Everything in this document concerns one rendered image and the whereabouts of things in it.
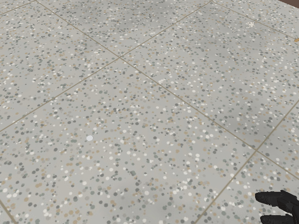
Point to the robot right hand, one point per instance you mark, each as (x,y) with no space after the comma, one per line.
(284,201)

